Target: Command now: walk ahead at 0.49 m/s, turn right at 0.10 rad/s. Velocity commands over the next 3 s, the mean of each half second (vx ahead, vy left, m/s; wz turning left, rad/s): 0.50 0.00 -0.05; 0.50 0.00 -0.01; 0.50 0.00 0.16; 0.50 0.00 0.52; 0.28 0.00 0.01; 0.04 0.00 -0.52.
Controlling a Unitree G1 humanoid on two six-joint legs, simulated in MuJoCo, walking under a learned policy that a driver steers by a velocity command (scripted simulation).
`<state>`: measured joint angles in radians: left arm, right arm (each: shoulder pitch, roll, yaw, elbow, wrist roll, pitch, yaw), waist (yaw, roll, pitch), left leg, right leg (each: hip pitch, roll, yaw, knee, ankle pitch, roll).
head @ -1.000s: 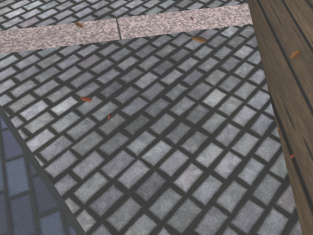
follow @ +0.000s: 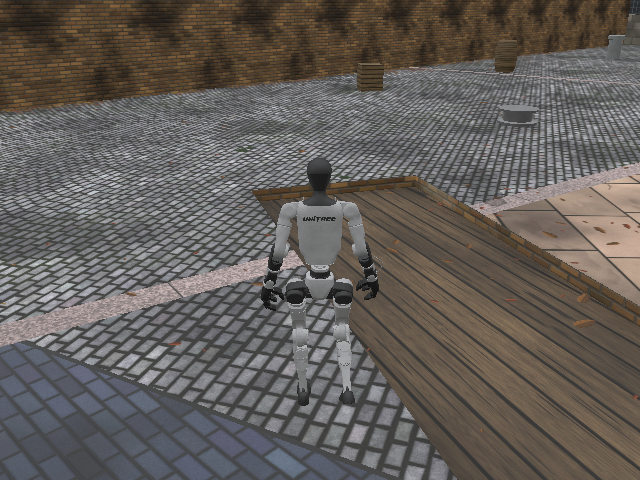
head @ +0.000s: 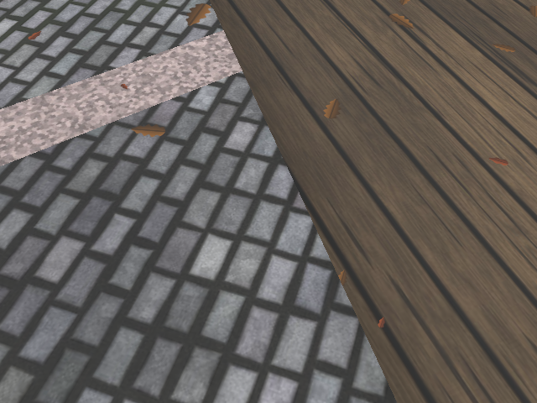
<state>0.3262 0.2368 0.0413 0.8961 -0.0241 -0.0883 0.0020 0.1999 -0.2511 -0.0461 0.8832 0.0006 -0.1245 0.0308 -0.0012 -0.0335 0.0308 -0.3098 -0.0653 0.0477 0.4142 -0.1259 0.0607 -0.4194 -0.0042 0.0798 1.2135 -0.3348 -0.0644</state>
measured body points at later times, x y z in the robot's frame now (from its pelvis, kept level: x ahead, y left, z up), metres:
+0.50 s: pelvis +0.28 -0.07 +0.00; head +0.31 -0.08 +0.45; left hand +0.42 +0.19 -0.10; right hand +0.32 -0.34 -0.14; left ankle +0.18 +0.08 -0.64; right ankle +0.35 -0.15 -0.74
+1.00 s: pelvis +0.55 -0.02 -0.01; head +0.57 +0.00 +0.44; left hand +0.52 +0.24 -0.16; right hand +0.69 -0.28 -0.12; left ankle +0.62 +0.04 -0.74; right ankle +0.40 -0.15 -0.67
